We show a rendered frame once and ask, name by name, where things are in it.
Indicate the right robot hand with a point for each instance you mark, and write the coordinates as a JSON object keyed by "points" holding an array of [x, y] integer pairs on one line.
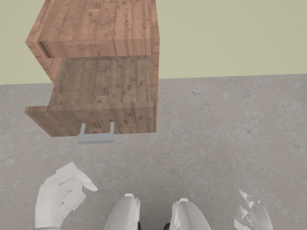
{"points": [[257, 216]]}

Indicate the cabinet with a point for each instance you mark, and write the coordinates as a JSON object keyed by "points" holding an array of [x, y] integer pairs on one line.
{"points": [[130, 27]]}

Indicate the robot left thigh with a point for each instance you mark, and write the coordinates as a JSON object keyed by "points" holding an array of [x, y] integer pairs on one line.
{"points": [[125, 213]]}

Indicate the drawer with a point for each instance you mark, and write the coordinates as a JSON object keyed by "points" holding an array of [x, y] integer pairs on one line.
{"points": [[97, 91]]}

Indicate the left robot hand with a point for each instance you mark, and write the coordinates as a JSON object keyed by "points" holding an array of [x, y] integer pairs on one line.
{"points": [[48, 210]]}

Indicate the robot right thigh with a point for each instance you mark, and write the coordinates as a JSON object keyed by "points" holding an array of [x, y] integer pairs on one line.
{"points": [[187, 216]]}

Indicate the handle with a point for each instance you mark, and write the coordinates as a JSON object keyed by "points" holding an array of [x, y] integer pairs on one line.
{"points": [[80, 45], [96, 138]]}

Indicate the robot thigh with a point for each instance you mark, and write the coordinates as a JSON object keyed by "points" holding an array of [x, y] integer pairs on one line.
{"points": [[125, 213], [187, 216]]}

